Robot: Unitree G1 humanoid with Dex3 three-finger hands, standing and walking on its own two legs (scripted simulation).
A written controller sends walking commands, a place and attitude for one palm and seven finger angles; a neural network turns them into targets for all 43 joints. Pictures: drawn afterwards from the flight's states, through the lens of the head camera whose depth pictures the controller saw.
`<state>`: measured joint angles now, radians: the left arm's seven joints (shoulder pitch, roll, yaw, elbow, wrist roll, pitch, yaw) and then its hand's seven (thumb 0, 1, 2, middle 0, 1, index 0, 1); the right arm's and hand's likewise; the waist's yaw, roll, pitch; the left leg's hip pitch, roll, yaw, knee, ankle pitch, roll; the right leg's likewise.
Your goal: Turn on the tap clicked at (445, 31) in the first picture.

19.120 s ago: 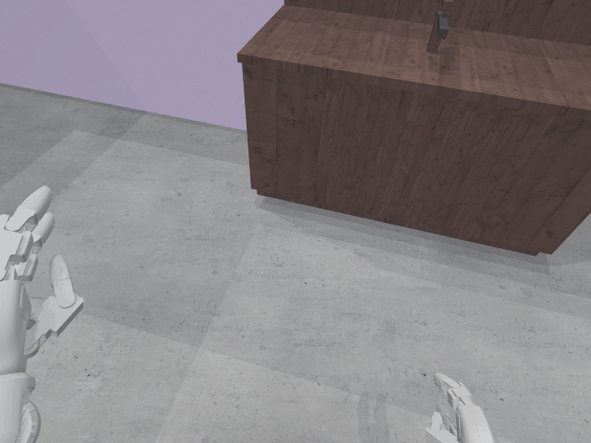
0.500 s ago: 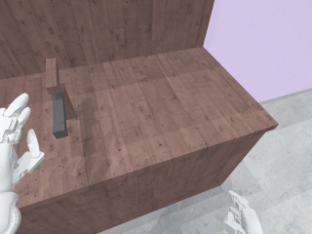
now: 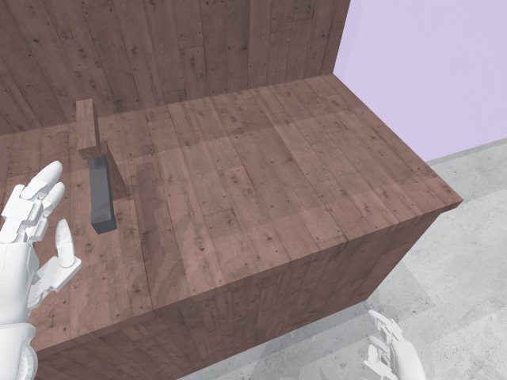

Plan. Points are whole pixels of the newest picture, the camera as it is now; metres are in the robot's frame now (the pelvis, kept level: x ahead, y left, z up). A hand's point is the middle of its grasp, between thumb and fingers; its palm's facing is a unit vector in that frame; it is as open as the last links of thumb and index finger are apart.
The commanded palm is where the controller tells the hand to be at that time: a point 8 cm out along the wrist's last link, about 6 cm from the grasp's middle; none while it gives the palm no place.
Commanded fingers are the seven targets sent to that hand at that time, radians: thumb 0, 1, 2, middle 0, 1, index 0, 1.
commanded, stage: come to a stop and stand still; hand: left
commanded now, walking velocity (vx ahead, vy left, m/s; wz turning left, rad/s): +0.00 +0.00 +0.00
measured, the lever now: (103, 220) +0.32 +0.26 +0.07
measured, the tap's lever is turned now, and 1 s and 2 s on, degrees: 0 0 0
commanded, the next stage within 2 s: look again from close up in 0.44 s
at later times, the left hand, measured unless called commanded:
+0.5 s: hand (43, 252) +0.22 +0.26 +0.15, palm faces +0.38 -0.85 -0.37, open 7.4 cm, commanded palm +0.16 +0.29 +0.18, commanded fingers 0.00 0.90 0.90 -0.20 -0.30 -0.20 -0.30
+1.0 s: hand (59, 262) +0.21 +0.24 +0.16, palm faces +0.38 -0.86 -0.35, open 7.4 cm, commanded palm +0.15 +0.27 +0.18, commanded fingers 0.00 0.90 0.90 -0.20 -0.30 -0.20 -0.30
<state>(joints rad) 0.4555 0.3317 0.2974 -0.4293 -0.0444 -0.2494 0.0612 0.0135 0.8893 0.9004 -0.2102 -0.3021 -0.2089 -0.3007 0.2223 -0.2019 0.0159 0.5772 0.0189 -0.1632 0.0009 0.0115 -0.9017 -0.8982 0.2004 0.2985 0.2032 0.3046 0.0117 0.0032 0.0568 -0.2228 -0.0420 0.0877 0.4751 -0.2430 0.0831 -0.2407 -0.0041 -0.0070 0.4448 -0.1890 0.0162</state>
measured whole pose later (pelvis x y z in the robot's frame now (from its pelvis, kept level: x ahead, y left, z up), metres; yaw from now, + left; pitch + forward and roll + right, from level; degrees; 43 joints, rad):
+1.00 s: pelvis -0.01 -0.01 +0.00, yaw +1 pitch -1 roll -1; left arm 0.42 0.35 0.34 -0.45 -0.05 -0.21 0.09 0.01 0.89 0.90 -0.21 -0.30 -0.21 -0.30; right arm 0.21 -0.20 0.02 0.57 0.02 -0.12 -0.03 0.01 -0.90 -0.90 0.20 0.30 0.20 0.30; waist 0.02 -0.03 0.06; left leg -0.21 -0.03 0.06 0.45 -0.21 0.07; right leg -0.21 0.01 -0.04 0.38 -0.15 0.00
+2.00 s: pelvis +0.01 -0.09 +0.00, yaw +0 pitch +0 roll +0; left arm 0.47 0.40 0.38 -0.53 -0.10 -0.15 0.08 0.01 0.89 0.90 -0.21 -0.30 -0.21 -0.30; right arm 0.20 -0.21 -0.01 0.55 0.03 -0.08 -0.03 0.01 -0.90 -0.90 0.20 0.30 0.20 0.30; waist -0.01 0.00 0.07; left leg -0.27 0.09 0.03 0.54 -0.28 -0.03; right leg -0.26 0.12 -0.07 0.46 -0.21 -0.11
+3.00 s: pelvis +0.00 +0.01 +0.00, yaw +0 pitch -2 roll -1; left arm 0.38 0.35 0.35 -0.48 -0.03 -0.24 0.09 0.01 0.89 0.90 -0.21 -0.30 -0.21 -0.30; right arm 0.22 -0.19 0.02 0.58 0.00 -0.15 0.00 0.01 -0.90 -0.90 0.20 0.30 0.21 0.30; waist 0.03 -0.04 0.09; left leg -0.17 -0.08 0.03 0.45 -0.24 0.10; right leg -0.20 -0.01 0.01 0.40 -0.16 0.03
